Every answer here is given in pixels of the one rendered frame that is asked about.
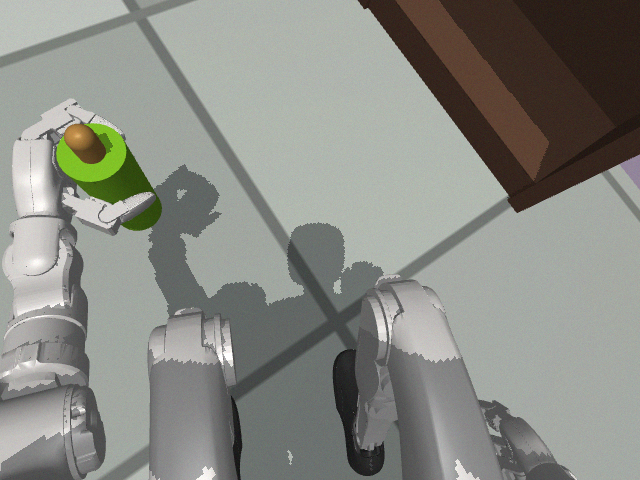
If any left robot hand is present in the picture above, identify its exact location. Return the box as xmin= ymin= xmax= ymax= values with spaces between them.
xmin=11 ymin=98 xmax=156 ymax=236

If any bookshelf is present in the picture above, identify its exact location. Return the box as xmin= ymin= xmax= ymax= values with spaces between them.
xmin=358 ymin=0 xmax=640 ymax=213

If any right robot arm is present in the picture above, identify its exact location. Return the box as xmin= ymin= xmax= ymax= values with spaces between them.
xmin=526 ymin=463 xmax=578 ymax=480

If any left robot arm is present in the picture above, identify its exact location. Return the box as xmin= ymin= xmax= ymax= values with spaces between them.
xmin=0 ymin=215 xmax=106 ymax=480

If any right robot foot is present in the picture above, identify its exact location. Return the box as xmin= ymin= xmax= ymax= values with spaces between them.
xmin=333 ymin=349 xmax=385 ymax=476

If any right robot hand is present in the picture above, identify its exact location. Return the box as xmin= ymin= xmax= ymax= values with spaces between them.
xmin=478 ymin=400 xmax=557 ymax=480

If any bottle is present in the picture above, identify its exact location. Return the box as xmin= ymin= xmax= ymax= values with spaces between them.
xmin=56 ymin=123 xmax=162 ymax=231

